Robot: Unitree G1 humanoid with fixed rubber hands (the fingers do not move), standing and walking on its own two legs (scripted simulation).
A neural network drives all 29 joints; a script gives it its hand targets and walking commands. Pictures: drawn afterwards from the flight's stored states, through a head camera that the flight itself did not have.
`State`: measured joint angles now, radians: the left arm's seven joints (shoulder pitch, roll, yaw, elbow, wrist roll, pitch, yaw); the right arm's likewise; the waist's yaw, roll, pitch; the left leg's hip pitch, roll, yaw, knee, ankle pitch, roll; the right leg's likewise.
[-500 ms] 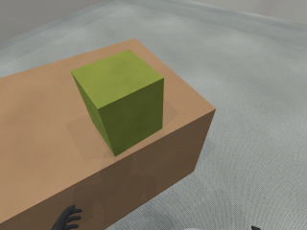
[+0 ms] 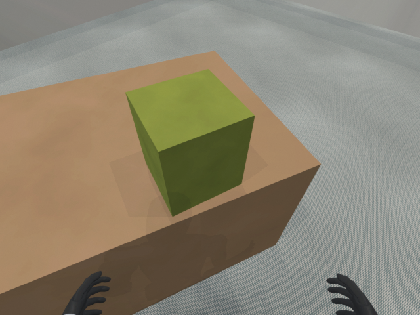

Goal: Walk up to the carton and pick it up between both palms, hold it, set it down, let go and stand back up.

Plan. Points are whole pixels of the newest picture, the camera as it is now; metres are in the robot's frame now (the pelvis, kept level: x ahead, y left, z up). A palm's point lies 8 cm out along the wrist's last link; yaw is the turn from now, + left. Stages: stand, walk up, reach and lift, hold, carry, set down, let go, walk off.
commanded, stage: walk up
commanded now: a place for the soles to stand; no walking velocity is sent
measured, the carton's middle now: (190, 143) +0.49 +0.06 +0.01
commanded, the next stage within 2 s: none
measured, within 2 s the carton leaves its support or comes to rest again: neither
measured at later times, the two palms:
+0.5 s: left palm out of the picture +0.12 +0.27 -0.08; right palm out of the picture +0.06 -0.34 -0.07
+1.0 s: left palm out of the picture -0.02 +0.04 -0.08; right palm out of the picture +0.25 -0.46 -0.08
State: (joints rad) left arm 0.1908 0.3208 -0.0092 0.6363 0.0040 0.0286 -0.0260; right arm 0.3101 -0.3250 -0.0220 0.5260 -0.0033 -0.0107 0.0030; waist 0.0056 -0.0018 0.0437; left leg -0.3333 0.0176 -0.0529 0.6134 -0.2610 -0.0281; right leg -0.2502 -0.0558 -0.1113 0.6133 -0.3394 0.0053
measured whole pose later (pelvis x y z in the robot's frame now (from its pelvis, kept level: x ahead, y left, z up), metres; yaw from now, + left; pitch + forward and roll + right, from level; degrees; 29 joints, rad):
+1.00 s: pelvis +0.03 -0.24 +0.01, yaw +21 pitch -2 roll +2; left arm 0.37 0.30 0.01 0.66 0.05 0.01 0.01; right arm 0.32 -0.33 -0.09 0.56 -0.04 0.04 -0.02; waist 0.07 0.02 0.05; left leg -0.56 -0.10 -0.08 1.15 -0.31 -0.04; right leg -0.27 -0.06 -0.15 0.59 -0.28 -0.05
